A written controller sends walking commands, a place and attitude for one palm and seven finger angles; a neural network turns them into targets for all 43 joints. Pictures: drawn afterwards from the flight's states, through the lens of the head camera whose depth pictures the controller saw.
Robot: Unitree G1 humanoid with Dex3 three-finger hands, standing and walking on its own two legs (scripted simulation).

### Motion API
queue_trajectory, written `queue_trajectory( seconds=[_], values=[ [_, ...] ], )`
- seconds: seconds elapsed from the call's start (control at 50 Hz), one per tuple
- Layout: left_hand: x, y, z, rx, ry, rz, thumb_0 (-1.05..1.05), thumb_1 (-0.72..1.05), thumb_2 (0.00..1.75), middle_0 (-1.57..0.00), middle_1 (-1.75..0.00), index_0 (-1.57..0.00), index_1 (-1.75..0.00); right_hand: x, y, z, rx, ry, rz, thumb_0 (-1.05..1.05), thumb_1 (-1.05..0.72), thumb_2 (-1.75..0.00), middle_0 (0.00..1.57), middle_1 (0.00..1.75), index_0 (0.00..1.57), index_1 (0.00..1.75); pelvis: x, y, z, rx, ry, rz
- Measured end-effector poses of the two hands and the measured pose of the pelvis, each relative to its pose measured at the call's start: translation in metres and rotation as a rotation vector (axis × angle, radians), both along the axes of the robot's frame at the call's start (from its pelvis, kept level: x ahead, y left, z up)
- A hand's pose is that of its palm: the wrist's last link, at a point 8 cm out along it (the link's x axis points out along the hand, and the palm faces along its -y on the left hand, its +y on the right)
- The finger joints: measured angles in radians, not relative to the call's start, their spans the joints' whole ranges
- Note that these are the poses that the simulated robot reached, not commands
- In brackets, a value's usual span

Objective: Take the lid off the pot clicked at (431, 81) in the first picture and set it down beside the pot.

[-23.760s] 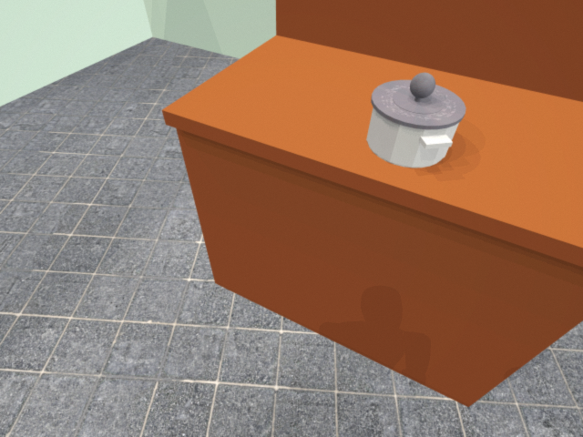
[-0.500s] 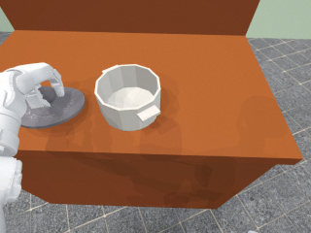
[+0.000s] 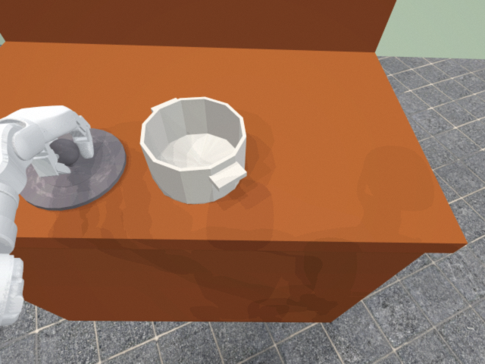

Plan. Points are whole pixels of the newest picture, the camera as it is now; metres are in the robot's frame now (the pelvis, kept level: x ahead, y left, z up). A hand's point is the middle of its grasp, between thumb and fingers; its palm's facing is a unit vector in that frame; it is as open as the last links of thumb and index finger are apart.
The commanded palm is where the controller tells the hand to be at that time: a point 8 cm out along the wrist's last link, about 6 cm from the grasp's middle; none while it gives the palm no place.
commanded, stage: open the fingers wide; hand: left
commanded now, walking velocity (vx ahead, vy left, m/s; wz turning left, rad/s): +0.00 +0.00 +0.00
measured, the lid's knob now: (64, 152) +0.45 +0.30 +0.08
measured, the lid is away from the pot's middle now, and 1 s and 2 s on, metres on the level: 0.23 0.23 0.23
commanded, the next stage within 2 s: raise the empty hand in 0.98 s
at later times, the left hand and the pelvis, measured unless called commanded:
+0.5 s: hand (49, 155) +0.43 +0.30 +0.10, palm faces -0.42 -0.07 -0.90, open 8.2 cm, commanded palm +0.45 +0.30 +0.17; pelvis +0.00 +0.00 +0.00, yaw +0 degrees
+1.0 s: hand (55, 147) +0.44 +0.30 +0.11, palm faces -0.39 -0.06 -0.92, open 11.0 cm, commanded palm +0.44 +0.30 +0.17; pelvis +0.01 +0.01 +0.00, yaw +0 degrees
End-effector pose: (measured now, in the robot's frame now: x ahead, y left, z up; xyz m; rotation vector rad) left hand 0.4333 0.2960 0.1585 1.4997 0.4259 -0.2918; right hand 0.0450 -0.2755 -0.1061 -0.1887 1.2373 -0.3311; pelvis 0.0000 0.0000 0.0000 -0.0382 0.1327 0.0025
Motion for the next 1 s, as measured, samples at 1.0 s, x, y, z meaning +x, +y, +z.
queue_trajectory(
  seconds=[1.0],
  values=[
    [0.012,0.002,0.007,0.009,-0.051,0.013,0.00,-0.09,0.83,-0.46,-0.69,-0.46,-0.70,0.016,0.013,-0.003,0.047,0.004,0.001,0.01,-0.91,-0.90,0.20,0.30,0.21,0.30,0.007,0.005,0.001,-0.001,0.020,-0.003]
  ],
)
